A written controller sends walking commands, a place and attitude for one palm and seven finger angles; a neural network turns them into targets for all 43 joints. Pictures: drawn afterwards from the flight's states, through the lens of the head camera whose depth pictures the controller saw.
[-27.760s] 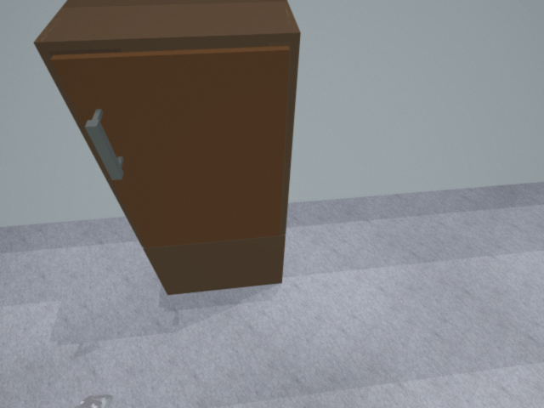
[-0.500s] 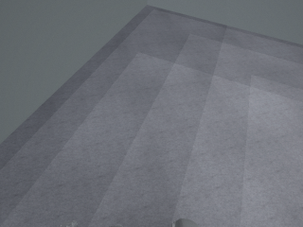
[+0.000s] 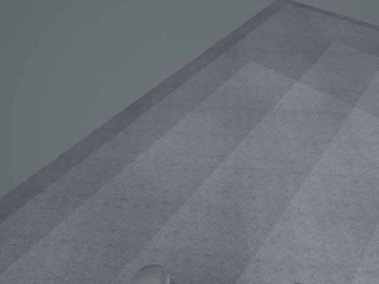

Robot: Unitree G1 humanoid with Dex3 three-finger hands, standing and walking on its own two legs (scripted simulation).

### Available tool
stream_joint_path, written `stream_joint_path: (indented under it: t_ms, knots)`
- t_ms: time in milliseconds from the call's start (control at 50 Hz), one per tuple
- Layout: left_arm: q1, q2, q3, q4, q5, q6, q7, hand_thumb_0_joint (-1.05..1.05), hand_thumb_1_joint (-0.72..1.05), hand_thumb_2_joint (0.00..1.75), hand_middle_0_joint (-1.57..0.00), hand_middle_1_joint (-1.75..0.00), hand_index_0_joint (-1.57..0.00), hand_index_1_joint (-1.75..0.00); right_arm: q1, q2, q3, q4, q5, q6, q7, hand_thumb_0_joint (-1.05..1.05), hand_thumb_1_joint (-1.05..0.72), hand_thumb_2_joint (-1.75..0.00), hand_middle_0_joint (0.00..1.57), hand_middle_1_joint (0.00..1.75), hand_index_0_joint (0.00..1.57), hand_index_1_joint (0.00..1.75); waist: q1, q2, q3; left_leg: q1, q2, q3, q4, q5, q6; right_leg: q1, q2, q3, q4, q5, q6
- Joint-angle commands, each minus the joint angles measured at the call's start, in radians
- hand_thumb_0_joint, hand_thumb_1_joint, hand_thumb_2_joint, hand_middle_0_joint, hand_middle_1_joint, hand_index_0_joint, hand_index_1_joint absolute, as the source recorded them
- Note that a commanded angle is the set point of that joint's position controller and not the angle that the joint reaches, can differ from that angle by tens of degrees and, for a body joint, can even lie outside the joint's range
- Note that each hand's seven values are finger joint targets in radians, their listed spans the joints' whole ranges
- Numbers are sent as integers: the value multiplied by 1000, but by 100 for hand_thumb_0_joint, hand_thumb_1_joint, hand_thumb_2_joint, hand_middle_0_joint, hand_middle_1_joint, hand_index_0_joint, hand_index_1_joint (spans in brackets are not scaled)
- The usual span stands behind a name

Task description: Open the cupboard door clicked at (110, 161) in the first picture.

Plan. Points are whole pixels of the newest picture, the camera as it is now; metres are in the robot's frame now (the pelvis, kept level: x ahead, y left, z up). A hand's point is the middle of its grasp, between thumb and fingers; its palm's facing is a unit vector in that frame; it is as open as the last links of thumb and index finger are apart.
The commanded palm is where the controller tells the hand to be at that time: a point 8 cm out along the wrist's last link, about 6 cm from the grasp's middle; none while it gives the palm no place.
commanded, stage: turn to face it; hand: left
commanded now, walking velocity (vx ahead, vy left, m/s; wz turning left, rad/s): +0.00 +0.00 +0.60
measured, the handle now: out of the picture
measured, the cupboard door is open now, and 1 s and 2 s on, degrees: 43 43 43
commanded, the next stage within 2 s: none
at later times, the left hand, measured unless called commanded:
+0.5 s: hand out of the picture +0.05 +0.23 -0.16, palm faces +0.30 -0.91 -0.30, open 7.4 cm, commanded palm none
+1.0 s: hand out of the picture -0.06 +0.19 -0.19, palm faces +0.60 -0.75 -0.26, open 7.4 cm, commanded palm none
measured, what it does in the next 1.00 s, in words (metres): steps on the spot, turning left: left foot, then right foot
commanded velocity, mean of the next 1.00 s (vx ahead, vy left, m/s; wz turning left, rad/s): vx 0.00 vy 0.00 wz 0.60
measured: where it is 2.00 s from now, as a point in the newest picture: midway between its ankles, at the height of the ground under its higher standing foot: outside the picture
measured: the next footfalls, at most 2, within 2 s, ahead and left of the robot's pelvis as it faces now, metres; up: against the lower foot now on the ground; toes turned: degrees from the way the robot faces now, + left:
left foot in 0.16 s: +0.02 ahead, +0.14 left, +0.00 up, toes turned +13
right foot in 0.52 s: +0.08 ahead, -0.13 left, +0.00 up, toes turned +16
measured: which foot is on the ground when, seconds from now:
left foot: up 0.00-0.14, down 0.16-0.52, up 0.54-0.86, down 0.88-1.00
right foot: down 0.00-0.16, up 0.18-0.50, down 0.52-0.86, up 0.88-1.00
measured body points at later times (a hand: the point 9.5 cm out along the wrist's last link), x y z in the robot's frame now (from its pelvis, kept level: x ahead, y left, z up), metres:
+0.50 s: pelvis +0.00 -0.02 -0.01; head +0.06 -0.02 +0.43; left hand +0.03 +0.27 -0.13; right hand +0.15 -0.24 -0.16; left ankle -0.02 +0.13 -0.74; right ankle +0.04 -0.14 -0.73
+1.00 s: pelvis +0.01 -0.03 -0.01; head +0.05 +0.02 +0.43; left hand -0.09 +0.23 -0.16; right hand +0.25 -0.17 -0.15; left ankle -0.05 +0.08 -0.74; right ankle +0.06 -0.16 -0.68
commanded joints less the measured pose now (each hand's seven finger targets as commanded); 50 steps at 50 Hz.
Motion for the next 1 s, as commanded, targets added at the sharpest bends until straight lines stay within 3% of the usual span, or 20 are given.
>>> stream_joint_path:
  t_ms: [0,100,120,140,160,180,260,440,460,500,560,620,720,800,820,840,860,880,900,980]
  knots:
    - [81,237,70,-41,2,-19,13,0,90,90,-20,-30,-20,-30,-92,-26,5,-107,8,-36,0,0,-90,-90,20,30,20,30,61,-219,-157,-9,-1,55,-172,-30,14,223,-247,124,-72,690,-89]
    - [37,249,85,-38,-7,-12,2,0,90,90,-20,-30,-20,-30,6,-67,-5,-92,3,-50,-6,0,-90,-90,20,30,20,30,-3,-146,-185,268,-7,77,-486,174,52,72,-248,31,88,532,-15]
    - [23,222,80,-54,-12,-8,-3,0,90,90,-20,-30,-20,-30,73,-134,-23,-82,-3,-57,-8,0,-90,-90,20,30,20,30,-40,18,-230,439,110,-74,-567,365,104,-89,-188,-13,265,332,41]
    - [-10,154,59,-105,-18,-2,-11,0,90,90,-20,-30,-20,-30,146,-252,-54,-77,-11,-59,-17,0,-90,-90,20,30,20,30,-86,320,-241,559,394,-441,-593,750,269,-374,-39,-17,496,-323,118]
    - [-87,169,52,-144,-6,13,-4,0,90,90,-20,-30,-20,-30,206,-275,-56,-56,-7,-52,-26,0,-90,-90,20,30,20,30,-106,199,-223,500,450,-454,-587,774,344,-416,-23,113,604,-375,105]
    - [-110,148,56,-127,-5,17,2,0,90,90,-20,-30,-20,-30,191,-249,-53,-55,-8,-61,-39,0,-90,-90,20,30,20,30,-90,252,-249,493,377,-428,-573,778,320,-436,-18,161,652,-322,104]
    - [-51,157,64,-72,-8,28,-13,0,90,90,-20,-30,-20,-30,33,-176,-28,-102,-8,-71,-48,0,-90,-90,20,30,20,30,-1,136,-163,308,225,-262,-620,550,232,-344,6,189,640,-115,109]
    - [3,147,58,-89,-16,12,-11,0,90,90,-20,-30,-20,-30,6,-184,-44,-113,-9,-55,-37,0,-90,-90,20,30,20,30,30,163,-179,156,153,-331,-541,428,199,-11,108,133,94,-31,89]
    - [50,171,65,-79,-15,3,-6,0,90,90,-20,-30,-20,-30,-10,-167,-42,-121,-3,-54,-36,0,-90,-90,20,30,20,30,58,97,-185,76,110,-310,-485,351,160,109,84,146,-55,53,81]
    - [81,320,88,-84,7,-8,9,0,90,90,-20,-30,-20,-30,-18,-72,-27,-160,7,-56,-24,0,-90,-90,20,30,20,30,87,-330,-167,-176,-99,-67,-12,-187,37,188,-375,578,-265,139,-103]
    - [-55,211,59,-111,-7,-9,18,0,90,90,-20,-30,-20,-30,4,-90,-31,-106,-2,-34,-16,0,-90,-90,20,30,20,30,10,-241,-107,-157,7,-101,300,-42,25,61,-255,335,-179,325,-115]
    - [-61,196,55,-114,-1,-14,17,0,90,90,-20,-30,-20,-30,11,-53,-16,-89,4,-28,-3,0,-90,-90,20,30,20,30,-1,-215,-122,-90,12,-31,153,-3,4,87,-205,165,-140,475,-78]
    - [41,241,72,-65,3,-14,13,0,90,90,-20,-30,-20,-30,-59,-22,3,-101,8,-40,2,0,-90,-90,20,30,20,30,61,-214,-147,-3,-9,54,-174,-30,12,204,-234,119,-64,640,-80]
    - [25,255,86,-60,-6,-10,5,0,90,90,-20,-30,-20,-30,17,-53,-2,-91,4,-53,-4,0,-90,-90,20,30,20,30,13,-178,-178,192,-23,77,-442,139,42,126,-238,62,65,577,-27]
    - [5,238,83,-66,-12,-6,2,0,90,90,-20,-30,-20,-30,83,-94,-16,-76,1,-59,-4,0,-90,-90,20,30,20,30,-28,-79,-213,347,19,19,-547,300,64,21,-212,25,205,466,16]
    - [7,169,74,-106,-20,1,-6,0,90,90,-20,-30,-20,-30,161,-216,-47,-69,-11,-69,-12,0,-90,-90,20,30,20,30,-67,241,-270,534,291,-350,-567,668,199,-263,-68,-16,443,-63,97]
    - [-65,145,50,-148,-13,10,-3,0,90,90,-20,-30,-20,-30,222,-271,-57,-51,-7,-58,-21,0,-90,-90,20,30,20,30,-97,293,-252,514,423,-463,-587,855,319,-377,-13,84,584,-399,103]
    - [-113,155,54,-148,-6,22,3,0,90,90,-20,-30,-20,-30,229,-251,-55,-47,-8,-61,-32,0,-90,-90,20,30,20,30,-101,198,-250,482,397,-456,-591,739,318,-412,-15,154,659,-342,99]
    - [-130,142,57,-132,-9,22,3,0,90,90,-20,-30,-20,-30,189,-233,-51,-57,-10,-65,-45,0,-90,-90,20,30,20,30,-82,234,-223,419,340,-416,-598,667,295,-417,-15,185,684,-276,101]
    - [-65,145,62,-83,-11,30,-14,0,90,90,-20,-30,-20,-30,46,-174,-29,-94,-11,-72,-47,0,-90,-90,20,30,20,30,-5,143,-158,279,214,-270,-622,497,230,-312,11,183,573,-131,104]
